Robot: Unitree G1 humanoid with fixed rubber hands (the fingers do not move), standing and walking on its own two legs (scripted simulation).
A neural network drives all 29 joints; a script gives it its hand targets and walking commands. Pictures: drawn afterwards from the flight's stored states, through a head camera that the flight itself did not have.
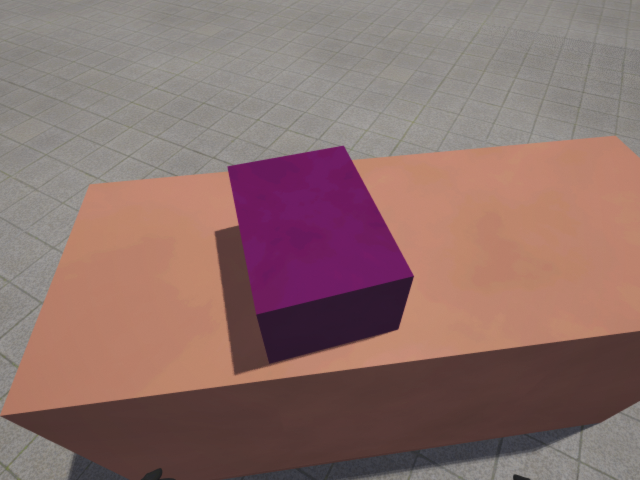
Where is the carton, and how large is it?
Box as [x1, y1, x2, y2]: [227, 146, 413, 363]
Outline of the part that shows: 343,146 227,166 256,315 269,363 398,328 413,275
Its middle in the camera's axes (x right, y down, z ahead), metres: -0.02 +0.00 +0.67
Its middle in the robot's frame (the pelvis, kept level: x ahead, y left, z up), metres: +0.49 +0.02 -0.04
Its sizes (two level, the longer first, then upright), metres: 0.314 0.219 0.152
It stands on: a pedestal, 0.65 m high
